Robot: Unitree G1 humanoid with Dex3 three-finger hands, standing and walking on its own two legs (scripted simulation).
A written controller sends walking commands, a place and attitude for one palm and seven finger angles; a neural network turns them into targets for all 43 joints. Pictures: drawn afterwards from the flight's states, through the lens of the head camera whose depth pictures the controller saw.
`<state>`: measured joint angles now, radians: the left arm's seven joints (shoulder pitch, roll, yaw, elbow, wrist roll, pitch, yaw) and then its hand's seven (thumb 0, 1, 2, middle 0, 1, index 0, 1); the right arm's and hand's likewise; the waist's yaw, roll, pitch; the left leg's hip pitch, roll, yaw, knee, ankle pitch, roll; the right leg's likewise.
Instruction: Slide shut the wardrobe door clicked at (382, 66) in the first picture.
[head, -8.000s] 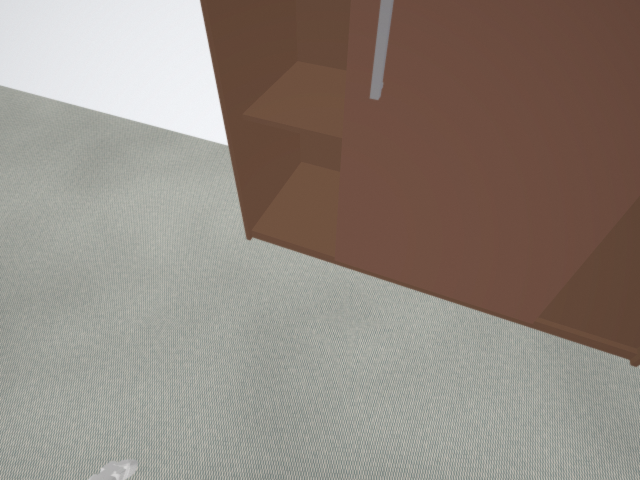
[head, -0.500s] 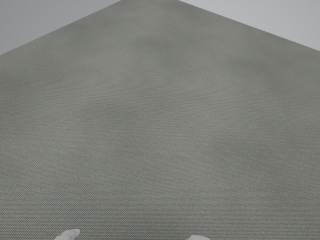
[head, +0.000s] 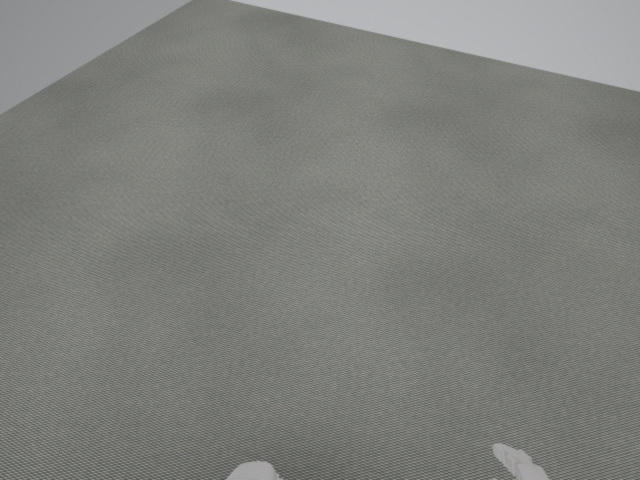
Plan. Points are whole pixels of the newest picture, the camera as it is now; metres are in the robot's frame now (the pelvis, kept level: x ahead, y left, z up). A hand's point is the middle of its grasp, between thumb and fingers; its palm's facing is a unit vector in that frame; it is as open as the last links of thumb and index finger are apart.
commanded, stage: turn to face it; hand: right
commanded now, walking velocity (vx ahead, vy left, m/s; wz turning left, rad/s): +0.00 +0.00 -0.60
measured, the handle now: out of the picture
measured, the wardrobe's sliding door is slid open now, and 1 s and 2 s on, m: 0.38 0.38 0.38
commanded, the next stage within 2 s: none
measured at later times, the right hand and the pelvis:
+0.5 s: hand out of the picture -0.04 -0.18 -0.16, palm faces +0.35 +0.90 -0.26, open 7.4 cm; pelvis -0.01 +0.03 +0.00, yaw -20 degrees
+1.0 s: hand out of the picture -0.06 -0.27 -0.16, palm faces +0.59 +0.77 -0.24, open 7.4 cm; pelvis -0.03 -0.03 +0.01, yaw -35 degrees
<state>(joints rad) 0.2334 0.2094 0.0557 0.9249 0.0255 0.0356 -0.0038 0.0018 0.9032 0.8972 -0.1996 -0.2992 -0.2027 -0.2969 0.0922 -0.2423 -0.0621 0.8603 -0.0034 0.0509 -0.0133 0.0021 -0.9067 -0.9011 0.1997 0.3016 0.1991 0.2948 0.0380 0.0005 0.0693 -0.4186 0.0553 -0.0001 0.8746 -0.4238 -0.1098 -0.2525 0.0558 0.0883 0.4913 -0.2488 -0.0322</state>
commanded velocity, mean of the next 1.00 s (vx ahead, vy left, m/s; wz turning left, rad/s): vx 0.00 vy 0.00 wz -0.60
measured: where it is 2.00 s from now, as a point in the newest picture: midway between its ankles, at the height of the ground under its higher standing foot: outside the picture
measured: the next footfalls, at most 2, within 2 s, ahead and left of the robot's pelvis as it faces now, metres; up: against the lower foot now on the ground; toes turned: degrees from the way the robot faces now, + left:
left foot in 0.10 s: +0.04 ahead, +0.13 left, +0.00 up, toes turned -2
right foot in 0.60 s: -0.03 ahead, -0.10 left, +0.00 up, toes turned -29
